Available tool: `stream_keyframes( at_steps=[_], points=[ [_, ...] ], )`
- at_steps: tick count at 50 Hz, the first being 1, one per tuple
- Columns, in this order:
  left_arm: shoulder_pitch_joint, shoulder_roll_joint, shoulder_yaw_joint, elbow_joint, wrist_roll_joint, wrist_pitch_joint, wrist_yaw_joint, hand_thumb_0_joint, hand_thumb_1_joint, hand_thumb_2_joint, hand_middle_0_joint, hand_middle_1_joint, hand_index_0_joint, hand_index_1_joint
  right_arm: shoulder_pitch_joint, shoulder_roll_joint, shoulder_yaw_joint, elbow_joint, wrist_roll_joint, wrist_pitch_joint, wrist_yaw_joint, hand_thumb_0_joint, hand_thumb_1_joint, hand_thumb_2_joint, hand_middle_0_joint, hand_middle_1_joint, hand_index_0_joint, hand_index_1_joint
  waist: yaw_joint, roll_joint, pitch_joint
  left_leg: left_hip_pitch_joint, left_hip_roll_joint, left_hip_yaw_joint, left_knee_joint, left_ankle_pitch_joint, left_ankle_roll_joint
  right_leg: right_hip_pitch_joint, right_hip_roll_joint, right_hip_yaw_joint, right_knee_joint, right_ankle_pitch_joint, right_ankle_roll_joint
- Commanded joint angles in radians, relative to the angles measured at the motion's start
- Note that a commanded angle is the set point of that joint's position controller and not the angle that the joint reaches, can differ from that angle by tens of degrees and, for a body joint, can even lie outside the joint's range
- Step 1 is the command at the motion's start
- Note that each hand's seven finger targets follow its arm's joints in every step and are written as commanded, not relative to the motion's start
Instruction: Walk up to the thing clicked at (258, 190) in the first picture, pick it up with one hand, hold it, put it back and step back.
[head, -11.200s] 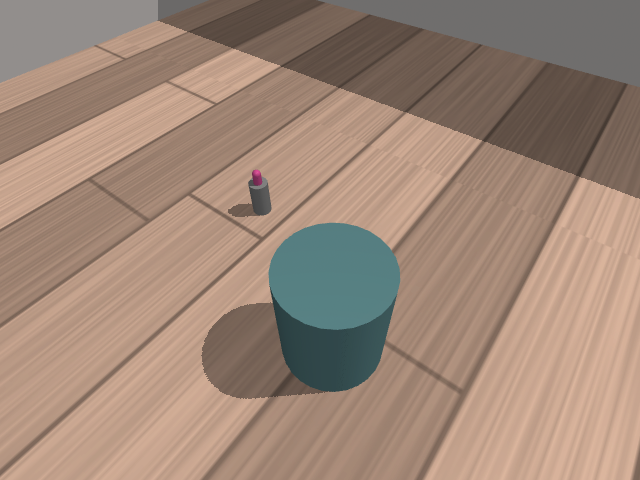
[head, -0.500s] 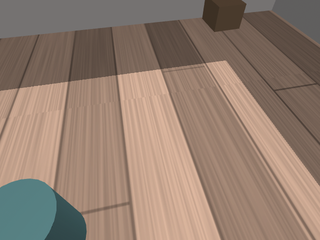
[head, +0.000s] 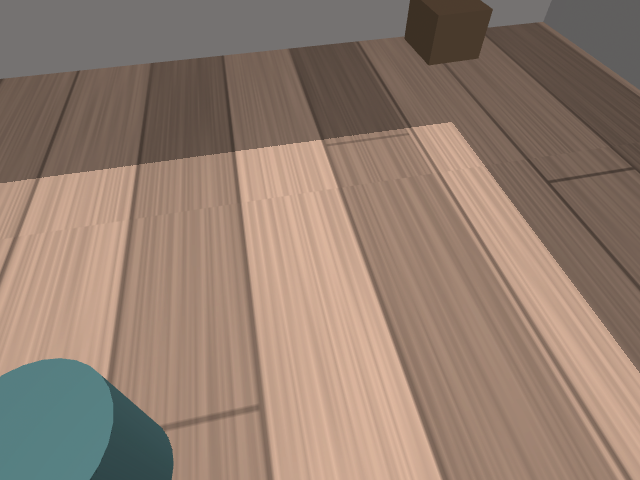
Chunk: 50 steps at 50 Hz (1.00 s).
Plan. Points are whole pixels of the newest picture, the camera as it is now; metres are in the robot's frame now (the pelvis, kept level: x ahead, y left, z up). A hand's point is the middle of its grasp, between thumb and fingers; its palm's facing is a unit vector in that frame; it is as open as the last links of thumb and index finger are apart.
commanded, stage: stand
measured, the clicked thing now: out of the picture +0.47 +1.30 -0.67
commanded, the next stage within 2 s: walk up in 0.10 s
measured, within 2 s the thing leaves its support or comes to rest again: neither
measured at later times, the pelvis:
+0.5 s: pelvis +0.09 +0.06 -0.01, yaw +0 degrees
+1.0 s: pelvis +0.32 +0.01 -0.02, yaw -1 degrees
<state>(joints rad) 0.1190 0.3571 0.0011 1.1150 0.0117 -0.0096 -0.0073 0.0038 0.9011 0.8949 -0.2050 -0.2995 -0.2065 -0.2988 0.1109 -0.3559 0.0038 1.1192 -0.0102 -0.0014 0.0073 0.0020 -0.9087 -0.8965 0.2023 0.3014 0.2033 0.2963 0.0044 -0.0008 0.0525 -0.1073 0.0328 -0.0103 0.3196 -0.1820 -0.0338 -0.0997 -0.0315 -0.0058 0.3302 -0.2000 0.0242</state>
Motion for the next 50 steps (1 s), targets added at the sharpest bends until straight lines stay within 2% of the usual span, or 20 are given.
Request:
stream_keyframes(
  at_steps=[1, 4, 5, 6, 9, 10, 14, 18, 19, 20, 21, 23, 26, 28, 36, 39, 42, 44, 46, 50],
  points=[
    [-0.029, 0.220, 0.043, -0.061, -0.003, -0.020, 0.015, 0.000, 0.900, 0.900, -0.200, -0.300, -0.200, -0.300, -0.037, -0.215, -0.047, -0.055, 0.003, -0.025, -0.014, 0.000, -0.900, -0.900, 0.200, 0.300, 0.200, 0.300, -0.004, 0.002, -0.085, 0.037, 0.100, -0.065, -0.029, 0.196, 0.046, 0.006, -0.102, 0.071, -0.043, 0.184, -0.041],
    [-0.036, 0.217, 0.042, -0.061, -0.003, -0.019, 0.016, 0.000, 0.900, 0.900, -0.200, -0.300, -0.200, -0.300, -0.029, -0.207, -0.045, -0.053, 0.003, -0.023, -0.014, 0.000, -0.900, -0.900, 0.200, 0.300, 0.200, 0.300, -0.008, -0.009, -0.062, 0.021, 0.098, -0.069, -0.036, 0.168, 0.043, -0.004, -0.100, 0.070, -0.050, 0.158, -0.040],
    [0.023, 0.313, 0.111, -0.102, 0.015, -0.033, -0.015, 0.000, 0.900, 0.900, -0.200, -0.300, -0.200, -0.300, 0.017, -0.300, -0.113, -0.107, -0.014, -0.041, 0.014, 0.000, -0.900, -0.900, 0.200, 0.300, 0.200, 0.300, 0.002, -0.020, -0.180, 0.015, 0.059, -0.067, 0.058, -0.376, 0.121, 0.032, -0.052, 0.065, 0.021, -0.366, -0.081],
    [0.033, 0.315, 0.114, -0.097, 0.026, -0.034, -0.027, 0.000, 0.900, 0.900, -0.200, -0.300, -0.200, -0.300, 0.002, -0.310, -0.123, -0.107, -0.024, -0.042, 0.026, 0.000, -0.900, -0.900, 0.200, 0.300, 0.200, 0.300, 0.016, -0.001, -0.104, -0.106, 0.062, -0.083, 0.081, -0.522, 0.128, -0.028, -0.085, 0.121, 0.035, -0.530, -0.106],
    [0.142, 0.347, 0.144, -0.099, 0.030, -0.051, -0.032, 0.000, 0.900, 0.900, -0.200, -0.300, -0.200, -0.300, -0.166, -0.225, -0.116, -0.198, -0.029, -0.046, 0.044, 0.000, -0.900, -0.900, 0.200, 0.300, 0.200, 0.300, 0.123, -0.176, 0.103, -0.590, -0.016, 0.073, 0.405, -0.290, 0.067, 0.144, -0.290, 0.418, -0.195, -0.585, -0.231],
    [0.158, 0.373, 0.150, -0.116, 0.037, -0.061, -0.029, 0.000, 0.900, 0.900, -0.200, -0.300, -0.200, -0.300, -0.170, -0.217, -0.113, -0.208, -0.034, -0.052, 0.041, 0.000, -0.900, -0.900, 0.200, 0.300, 0.200, 0.300, 0.130, -0.168, 0.102, -0.659, 0.041, -0.003, 0.460, -0.288, 0.062, 0.192, -0.377, 0.490, -0.230, -0.468, -0.289],
    [-0.002, 0.356, 0.146, -0.205, 0.039, -0.061, -0.040, 0.000, 0.900, 0.900, -0.200, -0.300, -0.200, -0.300, -0.012, -0.244, -0.135, -0.193, -0.020, -0.066, 0.067, 0.000, -0.900, -0.900, 0.200, 0.300, 0.200, 0.300, 0.016, -0.194, 0.031, -0.378, 0.086, -0.032, 0.353, -0.285, 0.056, 0.032, -0.263, 0.274, -0.184, -0.419, -0.233],
    [-0.058, 0.268, 0.113, -0.252, 0.027, -0.041, -0.057, 0.000, 0.900, 0.900, -0.200, -0.300, -0.200, -0.300, 0.286, -0.276, -0.188, -0.105, -0.035, -0.074, 0.051, 0.000, -0.900, -0.900, 0.200, 0.300, 0.200, 0.300, -0.145, 0.014, -0.047, 0.255, -0.014, 0.081, 0.158, -0.071, 0.032, -0.440, -0.087, 0.012, 0.204, -0.391, -0.145],
    [-0.012, 0.176, 0.088, -0.264, 0.021, -0.041, -0.056, 0.000, 0.900, 0.900, -0.200, -0.300, -0.200, -0.300, 0.427, -0.378, -0.214, -0.084, -0.047, -0.081, 0.034, 0.000, -0.900, -0.900, 0.200, 0.300, 0.200, 0.300, -0.198, 0.355, -0.099, 0.380, 0.156, -0.234, -0.048, -0.434, 0.075, -0.621, 0.072, -0.067, 0.612, -0.424, -0.107],
    [0.001, 0.196, 0.089, -0.261, 0.013, -0.037, -0.045, 0.000, 0.900, 0.900, -0.200, -0.300, -0.200, -0.300, 0.343, -0.448, -0.214, -0.136, -0.044, -0.092, 0.030, 0.000, -0.900, -0.900, 0.200, 0.300, 0.200, 0.300, -0.156, 0.312, -0.069, 0.216, 0.369, -0.670, -0.231, -0.755, 0.161, -0.683, 0.117, 0.109, 0.801, -0.390, -0.091],
    [-0.004, 0.285, 0.097, -0.256, 0.011, -0.040, -0.039, 0.000, 0.900, 0.900, -0.200, -0.300, -0.200, -0.300, 0.223, -0.436, -0.208, -0.180, -0.012, -0.091, 0.030, 0.000, -0.900, -0.900, 0.200, 0.300, 0.200, 0.300, -0.102, 0.149, 0.015, 0.065, 0.405, -0.653, -0.254, -0.758, 0.216, -0.633, 0.027, 0.216, 0.815, -0.291, -0.096],
    [0.107, 0.298, 0.103, -0.191, -0.010, -0.046, -0.048, 0.000, 0.900, 0.900, -0.200, -0.300, -0.200, -0.300, 0.110, -0.337, -0.164, -0.227, -0.008, -0.099, 0.027, 0.000, -0.900, -0.900, 0.200, 0.300, 0.200, 0.300, -0.012, 0.084, 0.037, 0.052, 0.297, -0.380, -0.167, -0.507, 0.186, -0.582, -0.027, 0.182, 0.766, -0.149, -0.072],
    [0.148, 0.297, 0.108, -0.166, -0.001, -0.039, -0.066, 0.000, 0.900, 0.900, -0.200, -0.300, -0.200, -0.300, 0.124, -0.297, -0.149, -0.237, -0.004, -0.111, 0.027, 0.000, -0.900, -0.900, 0.200, 0.300, 0.200, 0.300, -0.009, 0.118, 0.054, -0.011, 0.236, -0.180, -0.200, -0.317, 0.167, -0.496, -0.040, 0.127, 0.651, -0.051, -0.023],
    [0.107, 0.284, 0.104, -0.196, 0.003, -0.039, -0.075, 0.000, 0.900, 0.900, -0.200, -0.300, -0.200, -0.300, 0.150, -0.304, -0.151, -0.243, -0.004, -0.114, 0.028, 0.000, -0.900, -0.900, 0.200, 0.300, 0.200, 0.300, -0.020, 0.120, 0.072, 0.029, 0.248, -0.134, -0.208, -0.257, 0.209, -0.522, -0.055, 0.106, 0.545, -0.039, -0.003],
    [-0.103, 0.224, 0.094, -0.286, 0.008, -0.039, -0.094, 0.000, 0.900, 0.900, -0.200, -0.300, -0.200, -0.300, 0.240, -0.305, -0.149, -0.264, -0.001, -0.104, 0.027, 0.000, -0.900, -0.900, 0.200, 0.300, 0.200, 0.300, -0.069, 0.106, 0.088, 0.063, 0.200, 0.016, -0.147, 0.135, 0.170, -0.433, -0.049, -0.043, 0.292, 0.110, -0.043],
    [-0.088, 0.216, 0.100, -0.291, 0.004, -0.042, -0.091, 0.000, 0.900, 0.900, -0.200, -0.300, -0.200, -0.300, 0.237, -0.316, -0.154, -0.282, -0.003, -0.096, 0.018, 0.000, -0.900, -0.900, 0.200, 0.300, 0.200, 0.300, -0.043, 0.108, 0.051, 0.081, 0.216, 0.030, -0.042, 0.267, 0.185, -0.322, -0.027, -0.066, 0.260, 0.079, -0.075],
    [0.178, 0.283, 0.146, -0.236, 0.007, -0.054, -0.062, 0.000, 0.900, 0.900, -0.200, -0.300, -0.200, -0.300, 0.275, -0.272, -0.131, -0.308, -0.009, -0.091, 0.013, 0.000, -0.900, -0.900, 0.200, 0.300, 0.200, 0.300, 0.094, -0.060, -0.160, -0.040, 0.123, 0.110, 0.461, 0.397, 0.138, 0.138, 0.025, -0.078, 0.178, -0.015, -0.116],
    [0.297, 0.425, 0.181, -0.248, -0.004, -0.065, -0.042, 0.000, 0.900, 0.900, -0.200, -0.300, -0.200, -0.300, 0.339, -0.225, -0.107, -0.334, 0.021, -0.089, 0.009, 0.000, -0.900, -0.900, 0.200, 0.300, 0.200, 0.300, 0.123, -0.298, -0.248, -0.495, -0.086, 0.055, 0.905, -0.328, 0.081, 0.417, -0.404, 0.680, -0.050, -0.232, -0.290],
    [0.170, 0.367, 0.161, -0.279, -0.032, -0.064, -0.034, 0.000, 0.900, 0.900, -0.200, -0.300, -0.200, -0.300, 0.274, -0.286, -0.122, -0.291, 0.018, -0.082, 0.003, 0.000, -0.900, -0.900, 0.200, 0.300, 0.200, 0.300, 0.081, -0.075, -0.086, -0.456, 0.020, -0.097, 0.975, -0.237, 0.089, 0.131, -0.356, 0.478, -0.063, -0.185, -0.292],
    [0.077, 0.281, 0.132, -0.313, -0.015, -0.085, -0.034, 0.000, 0.900, 0.900, -0.200, -0.300, -0.200, -0.300, 0.328, -0.254, -0.122, -0.255, -0.002, -0.070, 0.036, 0.000, -0.900, -0.900, 0.200, 0.300, 0.200, 0.300, -0.005, -0.122, 0.036, -0.387, 0.080, -0.031, 0.773, -0.088, 0.066, -0.142, -0.207, 0.188, -0.130, -0.162, -0.232]
  ],
)
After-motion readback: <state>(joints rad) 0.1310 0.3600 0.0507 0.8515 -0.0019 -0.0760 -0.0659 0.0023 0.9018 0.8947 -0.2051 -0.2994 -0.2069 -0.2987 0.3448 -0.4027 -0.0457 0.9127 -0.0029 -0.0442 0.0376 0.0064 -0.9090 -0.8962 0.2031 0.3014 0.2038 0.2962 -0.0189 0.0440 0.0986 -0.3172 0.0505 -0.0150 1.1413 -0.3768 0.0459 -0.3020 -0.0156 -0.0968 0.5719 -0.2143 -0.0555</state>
